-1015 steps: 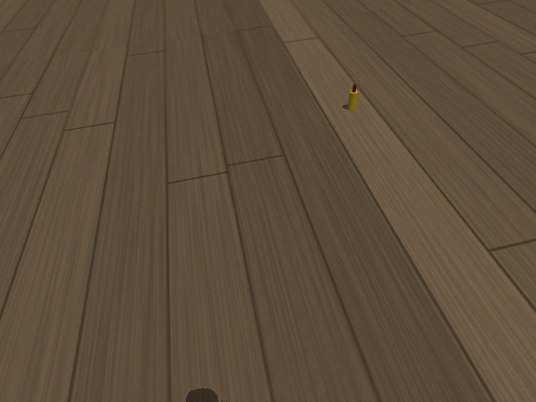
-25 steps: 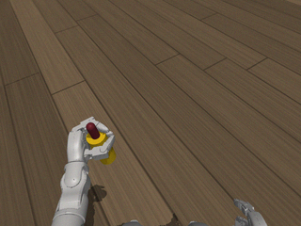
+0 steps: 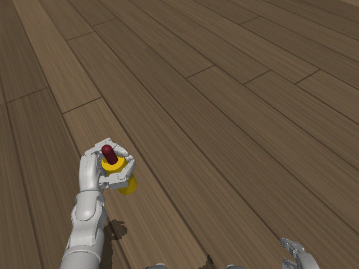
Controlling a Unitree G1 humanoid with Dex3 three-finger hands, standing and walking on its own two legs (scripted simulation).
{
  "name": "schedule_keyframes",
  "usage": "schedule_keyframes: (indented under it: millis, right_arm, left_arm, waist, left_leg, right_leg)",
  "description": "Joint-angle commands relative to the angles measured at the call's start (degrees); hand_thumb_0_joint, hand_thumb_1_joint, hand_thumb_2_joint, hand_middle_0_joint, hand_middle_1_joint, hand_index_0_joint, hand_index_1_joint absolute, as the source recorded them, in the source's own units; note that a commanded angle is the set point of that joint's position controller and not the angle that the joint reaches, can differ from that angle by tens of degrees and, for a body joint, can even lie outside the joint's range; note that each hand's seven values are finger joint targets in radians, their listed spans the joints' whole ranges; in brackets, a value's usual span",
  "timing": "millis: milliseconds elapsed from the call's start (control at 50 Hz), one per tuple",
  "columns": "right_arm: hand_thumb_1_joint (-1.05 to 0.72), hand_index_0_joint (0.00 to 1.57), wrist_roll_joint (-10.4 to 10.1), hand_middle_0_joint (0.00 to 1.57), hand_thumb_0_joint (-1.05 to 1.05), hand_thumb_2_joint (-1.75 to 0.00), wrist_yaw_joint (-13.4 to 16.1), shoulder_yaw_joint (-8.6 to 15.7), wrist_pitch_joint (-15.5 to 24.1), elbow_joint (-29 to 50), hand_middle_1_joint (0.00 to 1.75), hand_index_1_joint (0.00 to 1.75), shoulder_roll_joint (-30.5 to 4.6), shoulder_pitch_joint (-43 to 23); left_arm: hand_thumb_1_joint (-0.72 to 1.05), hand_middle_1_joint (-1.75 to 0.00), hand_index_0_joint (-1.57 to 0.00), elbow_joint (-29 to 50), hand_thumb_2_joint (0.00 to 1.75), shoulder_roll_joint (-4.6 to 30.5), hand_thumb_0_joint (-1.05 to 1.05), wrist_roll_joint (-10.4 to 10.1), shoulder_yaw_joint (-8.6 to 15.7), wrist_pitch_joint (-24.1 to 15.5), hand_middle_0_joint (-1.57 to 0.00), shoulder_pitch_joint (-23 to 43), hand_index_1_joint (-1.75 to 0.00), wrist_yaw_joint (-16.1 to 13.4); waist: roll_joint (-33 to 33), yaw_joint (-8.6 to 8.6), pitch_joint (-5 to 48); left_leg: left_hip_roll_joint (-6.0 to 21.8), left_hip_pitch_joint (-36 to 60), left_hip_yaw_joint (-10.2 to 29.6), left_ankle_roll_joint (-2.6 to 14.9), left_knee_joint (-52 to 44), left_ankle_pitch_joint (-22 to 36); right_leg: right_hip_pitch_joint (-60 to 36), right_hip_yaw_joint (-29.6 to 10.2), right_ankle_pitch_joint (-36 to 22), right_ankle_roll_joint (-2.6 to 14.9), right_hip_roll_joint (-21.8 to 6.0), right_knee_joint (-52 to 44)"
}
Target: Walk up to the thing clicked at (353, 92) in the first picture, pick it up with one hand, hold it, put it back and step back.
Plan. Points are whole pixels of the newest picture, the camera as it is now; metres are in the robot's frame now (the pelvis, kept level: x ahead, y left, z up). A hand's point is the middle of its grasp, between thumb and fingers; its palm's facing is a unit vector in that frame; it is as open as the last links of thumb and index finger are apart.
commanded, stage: hold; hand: left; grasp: from the side
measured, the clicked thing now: (117, 168) +0.34 +0.18 +0.02
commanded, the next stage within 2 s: crouch in 0.60 s
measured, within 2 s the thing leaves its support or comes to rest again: neither
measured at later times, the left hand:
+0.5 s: hand (120, 166) +0.33 +0.16 +0.05, palm faces +0.11 -0.99 -0.04, open 5.6 cm
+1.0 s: hand (125, 176) +0.33 +0.16 +0.00, palm faces +0.13 -0.99 -0.03, open 5.6 cm
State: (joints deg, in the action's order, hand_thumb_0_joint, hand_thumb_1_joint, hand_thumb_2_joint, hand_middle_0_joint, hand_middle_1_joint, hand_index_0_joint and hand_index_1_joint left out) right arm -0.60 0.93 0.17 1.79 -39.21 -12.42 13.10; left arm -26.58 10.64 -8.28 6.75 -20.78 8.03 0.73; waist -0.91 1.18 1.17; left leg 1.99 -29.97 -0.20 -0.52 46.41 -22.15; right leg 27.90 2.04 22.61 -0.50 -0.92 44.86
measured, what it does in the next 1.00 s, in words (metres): stands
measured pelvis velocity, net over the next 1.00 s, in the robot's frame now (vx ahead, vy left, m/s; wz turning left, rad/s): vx -0.02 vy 0.00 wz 0.00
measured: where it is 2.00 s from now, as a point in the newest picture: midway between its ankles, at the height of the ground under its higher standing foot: outside the picture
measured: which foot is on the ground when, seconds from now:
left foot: down 0.00-1.00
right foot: down 0.00-1.00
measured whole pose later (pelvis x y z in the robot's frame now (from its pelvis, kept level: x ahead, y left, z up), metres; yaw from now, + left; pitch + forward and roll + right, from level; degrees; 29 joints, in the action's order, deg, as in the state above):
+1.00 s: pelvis -0.02 +0.00 -0.02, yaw +0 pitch +9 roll -1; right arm 0.4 -0.4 0.8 2.6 -38.9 -12.6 11.6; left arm -36.3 10.4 -7.5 9.2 -26.6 13.1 0.9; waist 0.1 2.2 1.3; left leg 2.0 -39.0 0.3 -0.7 52.0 -22.5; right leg 37.2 2.3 23.5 -0.1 -1.0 51.2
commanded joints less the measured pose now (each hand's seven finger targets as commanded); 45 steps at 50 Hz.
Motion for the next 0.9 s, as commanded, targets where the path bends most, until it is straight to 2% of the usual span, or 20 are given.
schedule_keyframes:
  millis: [0,40,120,140,240,260,300,320,340,400,440,460,480,520,560,660,720,740,760,880]
  right_arm:
    - [-0.91,0.20,0.18,0.20,0.00,-0.90,0.61,2.90,2.31,7.40,0.30,0.30,-7.90,-1.22]
    - [-0.91,0.20,0.23,0.20,0.00,-0.90,0.54,3.19,2.41,6.74,0.30,0.30,-8.13,-0.78]
    - [-0.91,0.20,0.13,0.20,0.00,-0.91,0.32,2.88,2.13,7.76,0.30,0.30,-7.59,-1.34]
    - [-0.92,0.20,0.09,0.20,0.00,-0.91,0.38,2.86,2.12,7.40,0.30,0.30,-7.61,-1.32]
    - [-0.92,0.20,0.34,0.20,0.00,-0.91,0.49,2.79,2.08,7.06,0.30,0.30,-7.48,-0.75]
    - [-0.92,0.20,0.28,0.20,0.00,-0.91,0.71,2.78,2.05,7.23,0.30,0.30,-7.55,-1.05]
    - [-0.92,0.20,0.33,0.20,0.00,-0.91,0.83,2.62,2.08,6.93,0.30,0.30,-7.36,-0.96]
    - [-0.91,0.20,0.23,0.20,0.00,-0.91,0.93,2.65,2.03,6.98,0.30,0.30,-7.35,-1.01]
    - [-0.91,0.20,0.29,0.20,0.00,-0.91,0.99,2.58,2.09,6.72,0.30,0.30,-7.44,-0.91]
    - [-0.91,0.20,0.19,0.20,0.00,-0.91,0.90,2.87,2.13,6.41,0.30,0.30,-7.93,-0.56]
    - [-0.91,0.20,0.14,0.20,0.00,-0.91,0.76,3.03,2.09,6.57,0.30,0.30,-8.19,-1.22]
    - [-0.91,0.20,0.23,0.20,0.00,-0.90,0.70,3.02,2.09,6.95,0.30,0.30,-7.97,-1.34]
    - [-0.91,0.20,0.25,0.20,0.00,-0.90,0.70,3.13,2.11,6.75,0.30,0.30,-8.15,-1.27]
    - [-0.91,0.20,0.22,0.20,0.00,-0.90,0.44,3.05,2.26,7.20,0.30,0.30,-7.96,-1.80]
    - [-0.91,0.20,0.21,0.20,0.00,-0.90,0.52,2.97,2.38,7.09,0.30,0.30,-7.82,-1.44]
    - [-0.91,0.20,0.15,0.20,0.00,-0.91,0.47,3.04,2.20,7.27,0.30,0.30,-8.09,-0.90]
    - [-0.88,0.20,0.19,0.20,0.00,-0.90,0.48,2.98,2.18,7.18,0.30,0.30,-7.94,-1.17]
    - [-0.88,0.20,0.19,0.20,0.00,-0.90,0.54,2.79,2.07,7.11,0.30,0.30,-7.68,-1.36]
    - [-0.88,0.20,0.30,0.20,0.00,-0.90,0.64,2.72,2.04,6.96,0.30,0.30,-7.60,-1.34]
    - [-0.87,0.20,0.84,0.20,0.00,-0.90,-0.31,3.53,2.50,5.95,0.30,0.30,-8.14,-1.86]
  left_arm:
    - [0.54,-1.31,-1.26,18.18,1.19,6.97,0.00,-1.30,2.42,-5.98,-1.25,18.08,-1.31,0.16]
    - [0.51,-1.33,-1.27,14.97,1.20,7.43,0.00,-1.13,3.47,-5.72,-1.26,15.35,-1.32,0.10]
    - [0.50,-1.32,-1.26,21.12,1.20,7.52,0.00,-1.48,3.08,-6.56,-1.25,19.50,-1.32,-0.12]
    - [0.49,-1.32,-1.26,18.62,1.20,7.72,0.00,-1.47,4.27,-6.30,-1.26,17.14,-1.33,-0.37]
    - [0.51,-1.32,-1.26,21.43,1.20,7.66,0.00,-1.22,3.08,-6.50,-1.25,18.98,-1.32,-0.64]
    - [0.51,-1.33,-1.26,19.85,1.20,8.43,0.00,-1.15,4.06,-6.21,-1.26,17.50,-1.33,-0.65]
    - [0.48,-1.33,-1.26,19.65,1.20,7.58,0.00,-1.01,2.83,-6.23,-1.26,18.94,-1.33,-0.41]
    - [0.51,-1.32,-1.26,19.80,1.20,8.00,0.00,-1.08,3.61,-6.06,-1.25,18.54,-1.32,-0.47]
    - [0.51,-1.32,-1.25,19.24,1.20,7.05,0.00,-1.08,2.28,-5.93,-1.25,19.18,-1.32,-0.17]
    - [0.53,-1.32,-1.25,17.06,1.21,6.95,0.00,-1.76,3.06,-5.38,-1.25,19.84,-1.32,0.10]
    - [0.52,-1.33,-1.27,13.69,1.20,7.26,0.00,-1.27,3.42,-5.24,-1.26,18.96,-1.33,0.16]
    - [0.53,-1.32,-1.26,18.07,1.20,7.76,0.00,-1.18,3.07,-5.72,-1.25,20.51,-1.32,0.14]
    - [0.53,-1.31,-1.25,16.34,1.20,8.07,0.00,-0.98,3.63,-5.70,-1.25,20.87,-1.31,0.08]
    - [0.56,-1.32,-1.26,15.32,1.20,5.86,0.00,-1.57,2.38,-5.87,-1.26,18.94,-1.32,0.41]
    - [0.55,-1.32,-1.27,15.70,1.20,7.97,0.00,-1.46,3.96,-6.09,-1.26,19.40,-1.32,0.29]
    - [0.50,-1.34,-1.27,15.69,1.22,7.22,0.00,-1.31,3.39,-5.75,-1.27,16.45,-1.35,0.04]
    - [0.54,-1.29,-1.28,18.21,1.17,8.34,0.00,-1.28,3.93,-6.41,-1.27,21.13,-1.28,-0.24]
    - [0.54,-1.29,-1.28,17.20,1.16,8.21,0.00,-1.15,4.28,-6.35,-1.27,19.95,-1.29,-0.52]
    - [0.53,-1.31,-1.29,16.47,1.17,7.34,0.00,-1.07,3.52,-6.49,-1.28,20.81,-1.30,-0.61]
    - [0.50,-1.33,-1.30,5.09,1.21,5.56,0.00,-0.53,3.76,-8.86,-1.29,20.72,-1.33,-0.42]
  waist:
    - [-0.66,-0.04,18.44]
    - [-0.24,-0.02,18.03]
    - [-1.41,-0.23,19.48]
    - [-0.60,-0.36,18.63]
    - [-2.35,0.20,19.41]
    - [-1.80,0.17,18.17]
    - [-1.46,0.87,17.36]
    - [-0.77,0.73,18.52]
    - [-0.33,1.13,17.42]
    - [0.34,0.98,17.63]
    - [0.15,0.86,14.87]
    - [-0.76,0.31,17.13]
    - [-1.64,0.43,16.34]
    - [-0.89,0.27,15.56]
    - [-0.68,-0.03,18.02]
    - [-0.22,0.03,18.76]
    - [-0.63,0.59,17.52]
    - [-0.32,0.31,16.33]
    - [0.31,0.89,15.80]
    - [1.48,1.76,11.25]
  left_leg:
    - [-1.35,10.31,0.28,0.70,-6.19,14.37]
    - [-1.30,9.98,0.29,0.78,-5.48,16.15]
    - [-1.27,10.30,0.31,0.72,-5.72,16.05]
    - [-1.14,10.17,0.46,0.70,-5.75,16.15]
    - [-1.21,10.63,0.32,0.70,-5.50,16.35]
    - [-1.41,10.10,0.03,0.84,-5.41,15.66]
    - [-1.35,9.93,0.12,0.90,-5.56,14.76]
    - [-1.30,10.43,0.12,1.06,-5.40,15.81]
    - [-1.20,10.31,0.24,1.03,-5.58,15.50]
    - [-1.05,10.01,0.41,1.09,-5.60,15.50]
    - [-1.13,8.84,0.28,0.98,-6.04,13.47]
    - [-0.99,9.76,0.58,0.74,-6.43,13.45]
    - [-1.09,9.72,0.45,0.59,-6.52,12.42]
    - [-1.00,8.89,0.82,0.48,-6.74,11.48]
    - [-1.31,9.34,0.30,0.73,-5.83,13.22]
    - [-1.08,10.53,0.42,0.81,-5.67,16.38]
    - [-1.09,9.46,0.41,0.84,-5.83,14.42]
    - [-1.12,8.68,0.34,0.85,-6.13,12.95]
    - [-1.13,8.12,0.30,0.97,-5.92,11.89]
    - [-1.31,0.76,0.32,1.25,-3.20,4.93]
  right_leg:
    - [-6.99,0.21,-16.79,0.84,1.24,-5.96]
    - [-6.57,0.18,-18.27,0.75,1.41,-5.54]
    - [-7.16,0.26,-18.16,0.86,1.33,-5.57]
    - [-6.86,0.40,-17.97,0.86,1.46,-5.28]
    - [-6.52,0.07,-18.20,0.84,1.38,-5.31]
    - [-6.41,-0.22,-18.12,0.60,1.26,-5.81]
    - [-5.97,-0.23,-17.60,0.59,1.25,-5.79]
    - [-6.56,-0.22,-18.89,0.47,1.15,-5.81]
    - [-6.30,-0.12,-18.58,0.50,1.28,-5.84]
    - [-6.10,0.08,-18.40,0.58,1.34,-5.91]
    - [-4.54,0.11,-16.25,0.72,1.28,-6.06]
    - [-5.28,0.39,-15.81,0.98,1.45,-5.84]
    - [-4.40,0.39,-14.63,1.08,1.45,-5.98]
    - [-4.30,0.75,-13.45,1.21,1.62,-5.65]
    - [-6.06,0.16,-15.59,0.90,1.36,-5.89]
    - [-6.37,0.34,-17.95,0.85,1.57,-5.45]
    - [-5.31,0.22,-16.65,0.84,1.50,-5.50]
    - [-4.75,0.15,-15.38,0.86,1.44,-5.76]
    - [-4.09,0.05,-14.64,0.78,1.34,-5.72]
    - [3.17,-0.24,-8.74,1.01,1.02,-3.21]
